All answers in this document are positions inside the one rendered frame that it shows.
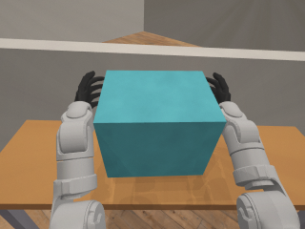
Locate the robot left hand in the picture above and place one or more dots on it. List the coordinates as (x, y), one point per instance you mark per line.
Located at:
(85, 89)

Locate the table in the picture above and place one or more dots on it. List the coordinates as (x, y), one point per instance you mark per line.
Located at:
(28, 168)

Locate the robot right hand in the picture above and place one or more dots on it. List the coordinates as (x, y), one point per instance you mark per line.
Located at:
(220, 89)

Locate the left robot upper arm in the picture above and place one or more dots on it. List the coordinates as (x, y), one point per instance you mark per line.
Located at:
(85, 214)

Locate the carton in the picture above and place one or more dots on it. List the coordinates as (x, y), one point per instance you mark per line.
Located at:
(157, 123)

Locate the right robot forearm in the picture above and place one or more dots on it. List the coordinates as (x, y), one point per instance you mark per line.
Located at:
(252, 169)

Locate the right robot upper arm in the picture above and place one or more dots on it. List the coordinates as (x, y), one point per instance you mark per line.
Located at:
(265, 210)

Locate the left robot forearm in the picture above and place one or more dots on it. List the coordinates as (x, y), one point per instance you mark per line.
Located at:
(74, 155)

